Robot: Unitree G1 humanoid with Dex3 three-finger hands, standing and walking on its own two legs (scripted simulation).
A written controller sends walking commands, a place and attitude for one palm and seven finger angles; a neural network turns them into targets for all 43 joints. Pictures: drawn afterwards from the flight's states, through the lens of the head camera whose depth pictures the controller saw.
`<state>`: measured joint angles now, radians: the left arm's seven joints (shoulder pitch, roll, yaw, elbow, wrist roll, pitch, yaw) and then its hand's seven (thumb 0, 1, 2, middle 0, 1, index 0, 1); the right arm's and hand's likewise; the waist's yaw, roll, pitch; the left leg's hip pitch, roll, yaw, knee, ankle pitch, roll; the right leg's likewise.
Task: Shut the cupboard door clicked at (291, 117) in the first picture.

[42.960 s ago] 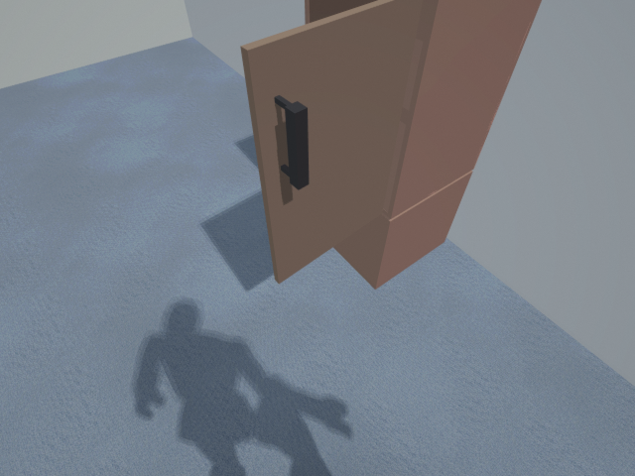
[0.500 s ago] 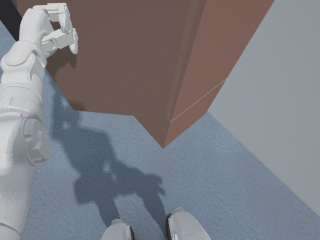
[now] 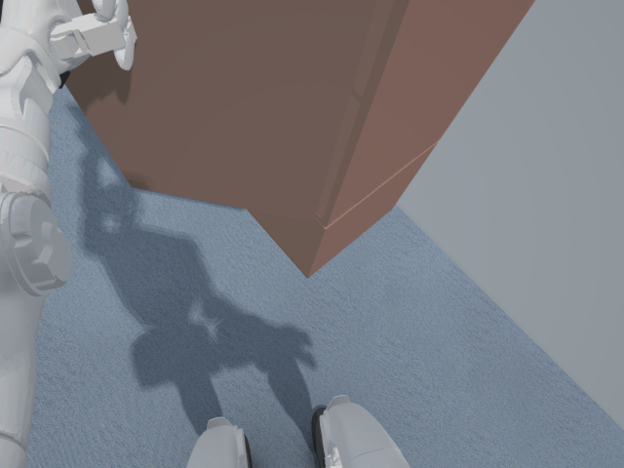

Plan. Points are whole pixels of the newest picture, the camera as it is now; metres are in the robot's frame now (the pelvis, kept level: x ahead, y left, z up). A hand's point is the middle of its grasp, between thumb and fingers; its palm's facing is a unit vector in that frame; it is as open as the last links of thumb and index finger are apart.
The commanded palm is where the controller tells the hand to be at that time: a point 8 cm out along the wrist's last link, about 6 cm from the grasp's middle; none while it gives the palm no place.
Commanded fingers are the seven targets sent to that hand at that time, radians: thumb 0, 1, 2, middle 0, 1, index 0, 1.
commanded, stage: push the door shut along its arc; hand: left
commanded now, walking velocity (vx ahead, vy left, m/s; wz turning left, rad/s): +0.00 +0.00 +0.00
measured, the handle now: (24, 3) +0.62 +0.21 +0.14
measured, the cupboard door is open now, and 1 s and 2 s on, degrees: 40 32 32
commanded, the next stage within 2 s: pull the fist back off the door in 0.18 s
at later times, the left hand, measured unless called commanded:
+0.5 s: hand (157, 0) +0.60 +0.08 +0.15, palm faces +0.10 -0.99 +0.04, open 3.2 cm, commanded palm +0.57 +0.11 +0.14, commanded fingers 0.00 0.90 0.90 -1.30 -1.50 -1.30 -1.50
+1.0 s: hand (151, 72) +0.52 +0.09 +0.13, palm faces +0.06 -1.00 -0.01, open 3.1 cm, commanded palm +0.49 +0.13 +0.14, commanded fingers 0.00 0.90 0.90 -1.30 -1.50 -1.30 -1.50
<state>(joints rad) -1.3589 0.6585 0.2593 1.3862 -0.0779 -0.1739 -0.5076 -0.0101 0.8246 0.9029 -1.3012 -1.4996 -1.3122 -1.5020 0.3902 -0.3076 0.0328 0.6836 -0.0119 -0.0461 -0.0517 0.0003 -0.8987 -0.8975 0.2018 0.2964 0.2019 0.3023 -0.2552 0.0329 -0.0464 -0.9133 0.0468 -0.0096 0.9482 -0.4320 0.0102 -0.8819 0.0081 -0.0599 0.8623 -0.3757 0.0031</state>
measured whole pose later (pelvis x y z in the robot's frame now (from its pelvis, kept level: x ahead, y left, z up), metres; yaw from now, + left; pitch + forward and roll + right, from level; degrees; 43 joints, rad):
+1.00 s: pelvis +0.01 -0.01 +0.02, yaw +0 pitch +16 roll -1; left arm -0.99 0.29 0.28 1.19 -0.06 -0.31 0.04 0.02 0.90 0.90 -1.30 -1.50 -1.30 -1.50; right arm 0.46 -0.29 -0.03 0.66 -0.03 -0.01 0.05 0.00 -0.90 -0.90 0.20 0.30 0.20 0.30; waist -0.15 0.05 -0.09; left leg -0.68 0.05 0.02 0.79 -0.39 0.00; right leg -0.68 0.01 -0.03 0.75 -0.35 -0.01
